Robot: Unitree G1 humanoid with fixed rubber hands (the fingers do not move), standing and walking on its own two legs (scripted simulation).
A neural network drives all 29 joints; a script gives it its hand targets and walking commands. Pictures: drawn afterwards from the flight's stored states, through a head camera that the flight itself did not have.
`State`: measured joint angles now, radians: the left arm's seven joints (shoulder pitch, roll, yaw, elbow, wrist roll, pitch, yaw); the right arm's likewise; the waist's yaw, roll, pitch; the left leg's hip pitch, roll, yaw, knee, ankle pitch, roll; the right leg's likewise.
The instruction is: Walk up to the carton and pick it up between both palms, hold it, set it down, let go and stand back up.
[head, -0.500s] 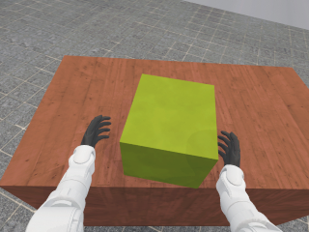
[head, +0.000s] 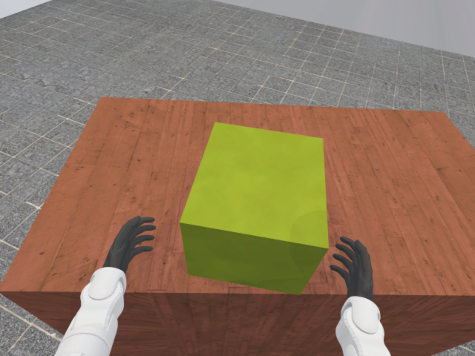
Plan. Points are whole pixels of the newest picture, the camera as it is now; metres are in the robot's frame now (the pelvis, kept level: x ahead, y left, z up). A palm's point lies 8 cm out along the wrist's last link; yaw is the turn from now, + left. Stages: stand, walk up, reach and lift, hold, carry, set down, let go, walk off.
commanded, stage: set down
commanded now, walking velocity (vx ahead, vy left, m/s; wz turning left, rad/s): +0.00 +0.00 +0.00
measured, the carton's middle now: (256, 205) +0.43 -0.02 -0.01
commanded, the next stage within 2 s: none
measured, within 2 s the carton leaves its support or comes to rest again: neither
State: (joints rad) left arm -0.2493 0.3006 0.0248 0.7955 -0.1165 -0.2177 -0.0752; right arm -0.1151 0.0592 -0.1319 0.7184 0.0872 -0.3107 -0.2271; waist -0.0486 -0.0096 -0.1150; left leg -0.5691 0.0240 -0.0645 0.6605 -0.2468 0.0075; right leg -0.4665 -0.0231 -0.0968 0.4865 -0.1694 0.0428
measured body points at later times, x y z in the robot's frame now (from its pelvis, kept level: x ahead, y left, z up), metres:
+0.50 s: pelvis +0.02 -0.01 +0.01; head +0.01 +0.03 +0.46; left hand +0.29 +0.23 +0.00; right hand +0.23 -0.19 +0.00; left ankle +0.05 +0.10 -0.73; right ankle +0.04 -0.16 -0.73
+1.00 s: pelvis +0.03 -0.02 +0.01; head +0.01 +0.01 +0.46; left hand +0.25 +0.23 -0.01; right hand +0.20 -0.21 +0.00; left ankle +0.05 +0.10 -0.73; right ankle +0.04 -0.16 -0.73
